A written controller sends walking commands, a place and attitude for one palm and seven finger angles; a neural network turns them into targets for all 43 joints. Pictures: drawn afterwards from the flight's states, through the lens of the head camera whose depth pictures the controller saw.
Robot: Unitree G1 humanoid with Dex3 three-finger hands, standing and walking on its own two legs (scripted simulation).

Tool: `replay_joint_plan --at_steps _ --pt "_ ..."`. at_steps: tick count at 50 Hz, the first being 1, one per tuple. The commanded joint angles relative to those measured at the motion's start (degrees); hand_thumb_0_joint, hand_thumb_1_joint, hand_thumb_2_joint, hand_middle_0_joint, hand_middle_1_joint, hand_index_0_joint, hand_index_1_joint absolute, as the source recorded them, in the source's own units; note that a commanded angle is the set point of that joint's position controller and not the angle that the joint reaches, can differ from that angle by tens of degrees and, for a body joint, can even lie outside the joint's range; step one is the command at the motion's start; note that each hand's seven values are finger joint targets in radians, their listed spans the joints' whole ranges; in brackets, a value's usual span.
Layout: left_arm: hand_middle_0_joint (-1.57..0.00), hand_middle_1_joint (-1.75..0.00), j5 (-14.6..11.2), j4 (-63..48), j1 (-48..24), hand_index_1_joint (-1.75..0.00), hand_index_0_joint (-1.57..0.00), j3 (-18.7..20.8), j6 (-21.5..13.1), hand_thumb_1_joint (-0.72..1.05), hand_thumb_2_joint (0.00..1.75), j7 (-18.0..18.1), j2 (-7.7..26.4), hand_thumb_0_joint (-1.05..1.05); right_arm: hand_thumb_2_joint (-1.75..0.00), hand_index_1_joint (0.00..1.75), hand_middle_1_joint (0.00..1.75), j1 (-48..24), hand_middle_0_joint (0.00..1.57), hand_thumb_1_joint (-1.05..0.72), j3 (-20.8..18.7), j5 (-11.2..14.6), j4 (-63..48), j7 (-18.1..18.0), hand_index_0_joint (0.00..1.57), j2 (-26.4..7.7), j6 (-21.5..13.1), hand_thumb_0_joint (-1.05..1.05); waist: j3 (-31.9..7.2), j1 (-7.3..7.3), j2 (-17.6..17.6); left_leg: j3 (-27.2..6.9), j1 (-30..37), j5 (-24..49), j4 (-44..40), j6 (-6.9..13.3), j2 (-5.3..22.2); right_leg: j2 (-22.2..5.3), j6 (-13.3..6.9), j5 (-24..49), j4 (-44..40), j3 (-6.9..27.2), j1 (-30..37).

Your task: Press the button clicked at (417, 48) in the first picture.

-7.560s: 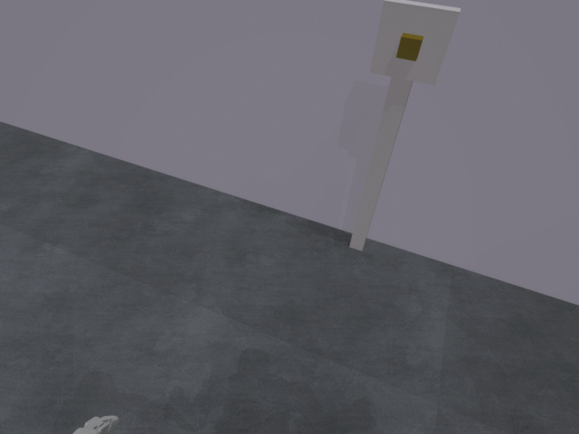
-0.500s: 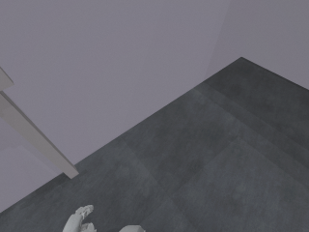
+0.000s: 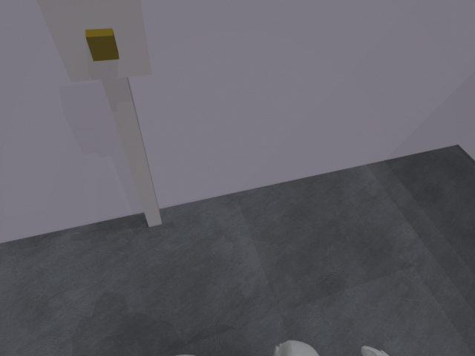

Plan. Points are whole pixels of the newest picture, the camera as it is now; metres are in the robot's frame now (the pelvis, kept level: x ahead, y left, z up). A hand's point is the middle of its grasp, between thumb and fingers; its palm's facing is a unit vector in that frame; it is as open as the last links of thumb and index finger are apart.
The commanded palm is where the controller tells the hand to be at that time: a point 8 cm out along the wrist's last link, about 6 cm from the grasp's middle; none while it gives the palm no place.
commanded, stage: turn to face it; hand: left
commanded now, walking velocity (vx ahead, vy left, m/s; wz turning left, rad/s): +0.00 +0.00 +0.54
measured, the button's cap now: (102, 44) +0.66 +0.34 +0.13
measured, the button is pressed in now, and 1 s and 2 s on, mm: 0 0 0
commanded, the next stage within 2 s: take the last steps up to it in 0.54 s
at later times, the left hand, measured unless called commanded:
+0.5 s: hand out of the picture +0.07 +0.17 -0.14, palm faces +0.20 -0.94 -0.27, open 7.4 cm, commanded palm none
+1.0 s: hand out of the picture -0.16 +0.11 -0.18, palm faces +0.42 -0.90 -0.14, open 7.4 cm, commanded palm none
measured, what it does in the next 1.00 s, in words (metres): steps on the spot, turning left: right foot, then left foot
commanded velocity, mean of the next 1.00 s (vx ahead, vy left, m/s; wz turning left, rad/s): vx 0.11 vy -0.02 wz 0.20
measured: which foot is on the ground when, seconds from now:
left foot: down 0.00-0.48, up 0.50-0.92, down 0.94-1.00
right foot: up 0.00-0.46, down 0.48-0.94, up 0.96-1.00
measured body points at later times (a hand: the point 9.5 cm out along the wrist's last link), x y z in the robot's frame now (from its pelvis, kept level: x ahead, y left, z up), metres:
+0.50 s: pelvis -0.02 -0.05 +0.00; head +0.01 -0.07 +0.45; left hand +0.06 +0.21 -0.12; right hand +0.05 -0.29 -0.16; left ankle +0.02 +0.07 -0.73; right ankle +0.00 -0.17 -0.74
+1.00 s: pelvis -0.01 -0.01 +0.00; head -0.03 +0.01 +0.45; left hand -0.18 +0.16 -0.17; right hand +0.14 -0.21 -0.13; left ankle -0.08 +0.08 -0.74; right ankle +0.00 -0.15 -0.72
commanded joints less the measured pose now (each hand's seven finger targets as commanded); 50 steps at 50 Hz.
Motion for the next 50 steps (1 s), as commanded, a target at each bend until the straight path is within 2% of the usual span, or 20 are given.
replay_joint_plan --at_steps 1,14,18,21,22,23,24,25,26,27,30,32,40,42,45,46,47,48,49,50 --pt "-0.20 -0.30 -0.1 -5.4 -1.0 -0.30 -0.20 1.0 -1.6 0.90 0.90 0.3 4.0 0.00 -0.90 0.30 0.30 3.6 0.20 -0.90 -3.0 0.1 -2.8 -1.1 0.20 -11.0 -0.8 0.00 -7.9 -1.30 8.3 -15.5 9.1 25.4 -13.4 4.2 13.3 -0.1 0.4 5.2 -0.5 3.6 -3.6" --pt "-0.20 -0.30 -0.4 -8.2 -7.7 -0.30 -0.20 0.4 -1.9 0.90 0.90 1.0 2.0 0.00 -0.90 0.30 0.30 8.8 0.20 -0.90 -3.6 -0.6 -1.2 -1.3 0.20 -10.1 0.0 0.00 -7.5 -3.48 10.4 -26.6 9.7 19.9 -13.7 6.8 12.8 3.7 -0.5 0.2 -14.5 4.8 -0.5" --pt "-0.20 -0.30 -0.8 -7.7 -5.0 -0.30 -0.20 0.0 -2.3 0.90 0.90 1.2 0.9 0.00 -0.90 0.30 0.30 7.9 0.20 -0.90 -3.6 -0.7 -1.1 -1.3 0.20 -9.9 0.3 0.00 -9.2 -2.32 10.3 -27.4 7.4 23.2 -11.9 6.4 11.6 5.8 -1.7 0.1 -24.2 4.1 6.8" --pt "-0.20 -0.30 -1.1 -6.2 -0.4 -0.30 -0.20 0.1 -2.9 0.90 0.90 1.6 1.3 0.00 -0.90 0.30 0.30 7.1 0.20 -0.90 -3.4 -0.3 -0.8 -1.0 0.20 -9.1 0.5 0.00 -10.1 -0.24 9.3 -25.9 1.7 19.8 -9.4 3.5 8.6 6.7 -2.6 9.7 -38.5 3.2 17.9" --pt "-0.20 -0.30 -0.9 -5.6 1.4 -0.30 -0.20 0.3 -3.4 0.90 0.90 1.8 2.7 0.00 -0.90 0.30 0.30 6.7 0.20 -0.90 -3.2 0.2 -0.7 -0.8 0.20 -7.7 0.5 0.00 -10.3 0.68 6.7 -24.2 -3.5 14.5 -7.0 1.2 6.6 4.7 -3.1 14.1 -45.6 4.8 24.6" --pt "-0.20 -0.30 -0.3 -5.2 2.9 -0.30 -0.20 1.0 -3.9 0.90 0.90 2.1 6.0 0.00 -0.90 0.30 0.30 7.5 0.20 -0.90 -2.8 0.7 -1.0 -0.5 0.20 -4.8 0.5 0.00 -11.1 1.04 -2.5 -18.0 -11.6 2.7 0.9 -2.5 1.8 -5.2 -6.0 12.0 -51.2 13.8 31.7" --pt "-0.20 -0.30 0.4 -5.7 2.5 -0.30 -0.20 1.7 -4.0 0.90 0.90 2.2 9.8 0.00 -0.90 0.30 0.30 6.8 0.20 -0.90 -2.5 0.6 -2.6 -0.7 0.20 -2.8 0.5 0.00 -8.2 1.49 -13.8 -7.6 -18.9 -14.4 13.9 -6.1 -5.2 -18.8 -12.7 15.3 -53.5 27.1 28.6" --pt "-0.20 -0.30 0.0 -6.5 1.3 -0.30 -0.20 1.2 -3.6 0.90 0.90 2.2 9.5 0.00 -0.90 0.30 0.30 6.0 0.20 -0.90 -3.5 -0.2 -2.2 -0.8 0.20 -5.9 1.1 0.00 -6.9 1.20 -7.7 -9.0 -15.2 -16.8 24.1 -5.9 -2.9 -20.7 -16.0 16.4 -53.7 24.7 18.7" --pt "-0.20 -0.30 -0.1 -7.1 -2.8 -0.30 -0.20 1.1 -3.7 0.90 0.90 2.3 6.7 0.00 -0.90 0.30 0.30 7.0 0.20 -0.90 -3.7 -0.4 -1.0 -0.4 0.20 -5.7 2.0 0.00 -4.6 -1.02 -6.1 -9.8 -14.8 -12.9 29.5 -5.9 -1.6 -16.3 -15.5 12.3 -54.5 19.5 15.0" --pt "-0.20 -0.30 -0.2 -7.2 -4.9 -0.30 -0.20 1.0 -3.6 0.90 0.90 2.3 5.4 0.00 -0.90 0.30 0.30 7.6 0.20 -0.90 -3.7 -0.4 0.0 -0.3 0.20 -5.3 2.4 0.00 -2.9 -2.03 -6.7 -8.7 -14.2 -11.1 32.4 -6.0 -0.9 -13.8 -14.3 11.6 -54.4 18.3 12.6" --pt "-0.20 -0.30 -0.3 -5.6 -3.2 -0.30 -0.20 -0.1 -4.4 0.90 0.90 1.7 3.0 0.00 -0.90 0.30 0.30 8.9 0.20 -0.90 -3.3 -0.3 2.3 0.1 0.20 -4.0 2.6 0.00 0.0 -2.43 -6.1 -6.1 -14.5 -4.0 36.1 -7.2 0.1 -8.3 -11.6 17.9 -52.3 8.5 12.8" --pt "-0.20 -0.30 -0.1 -4.1 -0.2 -0.30 -0.20 -0.1 -4.6 0.90 0.90 1.8 2.9 0.00 -0.90 0.30 0.30 7.8 0.20 -0.90 -3.1 -0.2 2.6 0.1 0.20 -4.0 2.5 0.00 -0.7 -1.30 -7.0 -5.5 -14.5 -3.5 34.0 -7.8 0.8 -8.6 -11.9 19.4 -52.1 8.1 15.2" --pt "-0.20 -0.30 0.9 3.1 11.9 -0.30 -0.20 -0.3 -6.0 0.90 0.90 0.7 3.1 0.00 -0.90 0.30 0.30 0.0 0.20 -0.90 -1.7 -0.7 1.9 0.9 0.20 -1.9 0.2 0.00 0.3 3.39 -8.7 0.4 -10.9 -7.8 12.9 -6.5 3.6 -10.0 -13.5 0.4 -57.2 12.1 20.4" --pt "-0.20 -0.30 1.0 4.4 12.5 -0.30 -0.20 -0.3 -6.0 0.90 0.90 0.5 3.5 0.00 -0.90 0.30 0.30 0.5 0.20 -0.90 -1.3 -0.3 2.6 0.9 0.20 -0.9 -0.5 0.00 0.0 3.34 -9.0 2.1 -6.2 -10.2 7.2 -5.6 2.8 -9.9 -14.1 -0.3 -56.9 12.0 18.7" --pt "-0.20 -0.30 0.1 6.0 10.7 -0.30 -0.20 -0.4 -5.6 0.90 0.90 0.3 2.5 0.00 -0.90 0.30 0.30 8.4 0.20 -0.90 -0.6 -0.1 6.0 0.0 0.20 -0.4 -2.1 0.00 -3.3 -0.66 -4.9 4.8 11.2 -0.9 -9.5 -5.0 1.3 -5.2 -10.9 1.7 -48.8 6.0 12.1" --pt "-0.20 -0.30 -0.4 6.0 10.3 -0.30 -0.20 -0.9 -5.5 0.90 0.90 0.0 0.3 0.00 -0.90 0.30 0.30 12.6 0.20 -0.90 -1.1 0.1 7.8 -0.6 0.20 -3.1 -2.9 0.00 -5.7 -2.57 2.6 -0.1 20.8 -0.8 -13.1 -4.2 5.5 -2.6 -8.5 2.4 -41.1 2.9 5.8" --pt "-0.20 -0.30 -0.6 5.2 10.2 -0.30 -0.20 -1.6 -5.5 0.90 0.90 -0.4 -3.0 0.00 -0.90 0.30 0.30 17.3 0.20 -0.90 -2.6 -0.2 9.0 -1.1 0.20 -8.4 -3.1 0.00 -7.3 -4.66 17.4 -17.0 27.5 -8.0 -16.8 -0.2 18.1 2.8 -5.9 -1.7 -28.0 -2.3 -5.1" --pt "-0.20 -0.30 0.0 3.3 6.3 -0.30 -0.20 -1.8 -5.6 0.90 0.90 -0.4 -2.9 0.00 -0.90 0.30 0.30 20.8 0.20 -0.90 -3.2 -0.5 9.2 -1.4 0.20 -11.6 -2.7 0.00 -3.6 -6.70 19.2 -25.4 25.1 -10.6 -22.1 4.4 25.7 4.1 -5.3 -7.7 -18.1 -3.1 -11.4" --pt "-0.20 -0.30 0.6 2.6 3.9 -0.30 -0.20 -1.2 -5.3 0.90 0.90 -0.6 -1.5 0.00 -0.90 0.30 0.30 19.0 0.20 -0.90 -3.0 -0.7 8.7 -1.5 0.20 -11.4 -2.5 0.00 -1.0 -6.29 14.2 -24.5 20.0 -15.6 -23.7 5.8 26.9 1.6 -6.0 -6.1 -12.6 0.1 -11.9" --pt "-0.20 -0.30 1.0 3.6 2.5 -0.30 -0.20 -0.9 -4.7 0.90 0.90 -0.7 -1.5 0.00 -0.90 0.30 0.30 16.9 0.20 -0.90 -2.1 -0.8 8.9 -1.9 0.20 -8.1 -2.8 0.00 3.7 -5.52 15.8 -21.0 14.9 -13.4 -25.2 4.2 23.7 0.8 -5.6 -1.7 -8.8 1.6 -12.4"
